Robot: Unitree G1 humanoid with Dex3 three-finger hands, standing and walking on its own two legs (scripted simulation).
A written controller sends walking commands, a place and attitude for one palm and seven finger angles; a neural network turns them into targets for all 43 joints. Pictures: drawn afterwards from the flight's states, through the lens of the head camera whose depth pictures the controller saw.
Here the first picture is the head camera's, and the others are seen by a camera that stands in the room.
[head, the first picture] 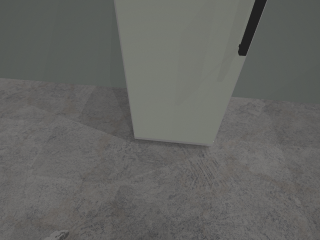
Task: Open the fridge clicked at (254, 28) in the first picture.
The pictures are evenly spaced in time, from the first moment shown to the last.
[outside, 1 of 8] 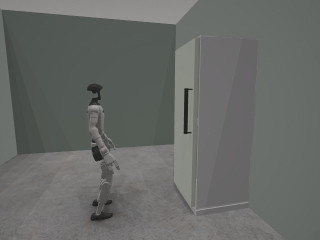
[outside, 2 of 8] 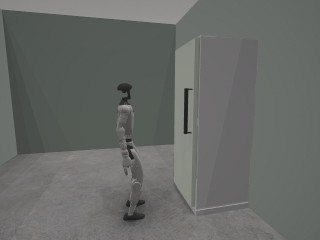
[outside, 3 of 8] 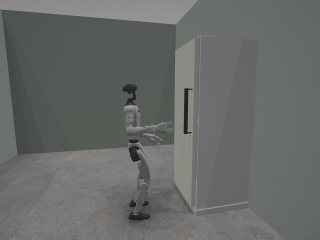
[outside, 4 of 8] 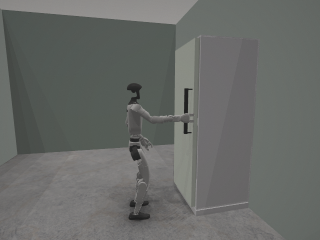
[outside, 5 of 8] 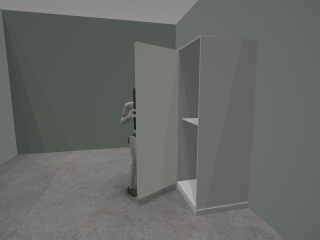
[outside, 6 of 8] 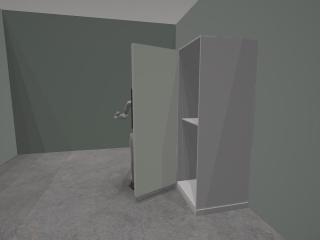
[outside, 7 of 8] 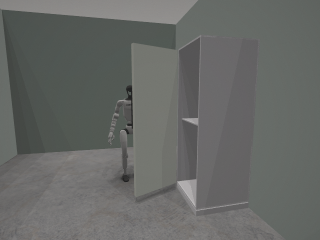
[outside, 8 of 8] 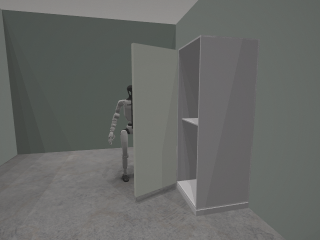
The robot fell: no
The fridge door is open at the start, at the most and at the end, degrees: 0 73 67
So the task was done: yes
